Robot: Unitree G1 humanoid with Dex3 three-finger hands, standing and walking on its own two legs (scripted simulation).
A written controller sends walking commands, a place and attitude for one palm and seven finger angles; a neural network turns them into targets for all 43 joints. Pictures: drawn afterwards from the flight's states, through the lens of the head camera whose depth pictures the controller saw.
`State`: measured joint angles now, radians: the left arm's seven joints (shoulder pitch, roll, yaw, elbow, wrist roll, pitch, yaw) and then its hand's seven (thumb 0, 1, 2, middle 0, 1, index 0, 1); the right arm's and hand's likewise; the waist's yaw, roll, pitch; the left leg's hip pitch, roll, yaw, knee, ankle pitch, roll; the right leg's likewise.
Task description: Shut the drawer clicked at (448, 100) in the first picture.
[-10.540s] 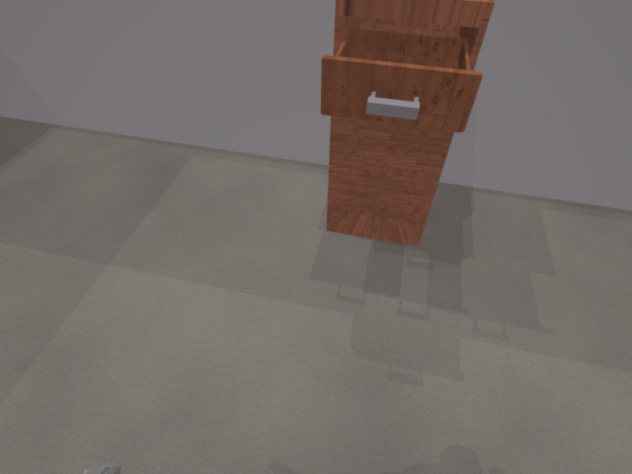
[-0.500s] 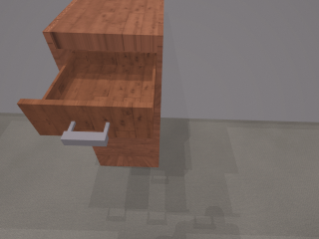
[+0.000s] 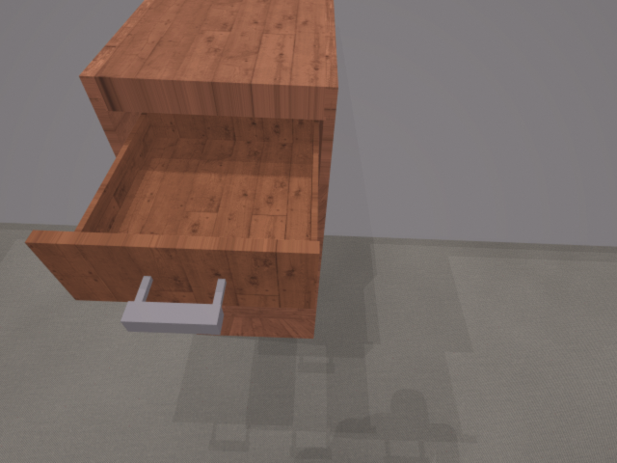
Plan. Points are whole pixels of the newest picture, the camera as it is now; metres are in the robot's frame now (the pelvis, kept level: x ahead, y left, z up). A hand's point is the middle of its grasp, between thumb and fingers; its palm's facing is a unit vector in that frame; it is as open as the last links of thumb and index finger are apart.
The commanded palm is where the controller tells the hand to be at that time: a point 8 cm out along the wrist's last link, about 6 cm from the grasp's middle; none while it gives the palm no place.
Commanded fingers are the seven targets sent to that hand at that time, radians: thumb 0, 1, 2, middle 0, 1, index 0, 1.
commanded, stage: come to a stop and stand still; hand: left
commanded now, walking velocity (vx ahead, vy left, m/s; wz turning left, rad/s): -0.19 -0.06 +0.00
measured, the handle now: (179, 301) +0.30 +0.19 +0.04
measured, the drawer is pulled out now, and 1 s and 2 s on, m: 0.28 0.28 0.28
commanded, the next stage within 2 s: look again from close up in 1.90 s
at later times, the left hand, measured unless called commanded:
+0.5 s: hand out of the picture +0.03 +0.14 -0.16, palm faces +0.07 -0.97 -0.24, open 7.3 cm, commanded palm none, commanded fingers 0.00 0.90 0.90 -0.20 -0.30 -0.20 -0.30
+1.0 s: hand out of the picture -0.04 +0.09 -0.17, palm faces +0.07 -0.98 -0.21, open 7.3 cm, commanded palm none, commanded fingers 0.00 0.90 0.90 -0.20 -0.30 -0.20 -0.30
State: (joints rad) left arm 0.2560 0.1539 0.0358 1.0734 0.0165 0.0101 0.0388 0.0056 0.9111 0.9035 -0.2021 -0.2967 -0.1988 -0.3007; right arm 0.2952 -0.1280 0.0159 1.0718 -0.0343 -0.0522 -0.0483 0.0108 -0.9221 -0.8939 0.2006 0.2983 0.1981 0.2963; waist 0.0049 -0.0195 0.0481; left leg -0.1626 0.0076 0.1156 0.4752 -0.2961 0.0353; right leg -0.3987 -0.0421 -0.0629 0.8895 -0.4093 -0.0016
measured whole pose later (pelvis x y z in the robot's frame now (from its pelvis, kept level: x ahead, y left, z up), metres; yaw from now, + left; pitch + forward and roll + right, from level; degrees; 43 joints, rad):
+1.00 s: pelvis -0.04 -0.08 +0.00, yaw +2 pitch -1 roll +1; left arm 0.30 0.12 0.02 1.08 0.02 -0.02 0.03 0.01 0.93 0.90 -0.20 -0.30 -0.20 -0.30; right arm 0.37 -0.12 0.00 1.14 -0.02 0.01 -0.03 0.01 -0.91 -0.89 0.20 0.30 0.20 0.30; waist -0.01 0.02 0.04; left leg -0.30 0.04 0.04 0.72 -0.43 -0.01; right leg -0.21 0.02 -0.07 0.51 -0.29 -0.08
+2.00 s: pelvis +0.00 -0.11 +0.00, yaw +1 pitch -1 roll +1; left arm 0.34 0.09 0.00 1.13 0.01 -0.03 0.04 0.00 0.91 0.90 -0.20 -0.30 -0.20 -0.30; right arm 0.32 -0.10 0.01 1.16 -0.02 -0.01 -0.05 0.00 -0.91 -0.89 0.20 0.30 0.20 0.30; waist 0.01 0.00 0.02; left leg -0.14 0.07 0.04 0.40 -0.24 -0.06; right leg -0.11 0.08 -0.08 0.40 -0.28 -0.11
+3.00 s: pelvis -0.04 -0.06 -0.07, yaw +1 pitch +11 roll +0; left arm 0.65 0.18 0.08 -0.06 -0.22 -0.49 -0.25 0.01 0.91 0.90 -0.44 -0.55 -0.38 -0.53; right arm 0.12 -0.28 -0.08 0.48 0.00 -0.23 0.02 0.01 -0.91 -0.89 0.20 0.30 0.20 0.30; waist 0.02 -0.04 -0.16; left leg -0.73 -0.02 0.06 1.04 -0.49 0.05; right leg -0.70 0.02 -0.08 1.03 -0.51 -0.06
